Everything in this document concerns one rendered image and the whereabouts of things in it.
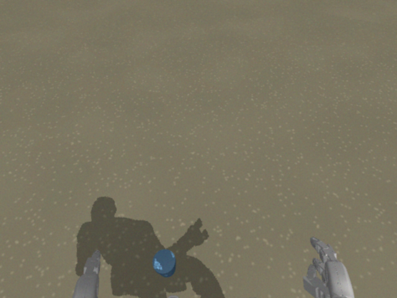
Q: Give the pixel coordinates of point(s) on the left robot hand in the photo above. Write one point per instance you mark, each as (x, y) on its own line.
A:
(87, 285)

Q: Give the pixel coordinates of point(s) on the right robot hand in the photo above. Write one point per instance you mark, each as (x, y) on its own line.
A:
(335, 279)

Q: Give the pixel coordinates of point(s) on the cup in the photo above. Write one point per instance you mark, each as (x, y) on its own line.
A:
(164, 263)

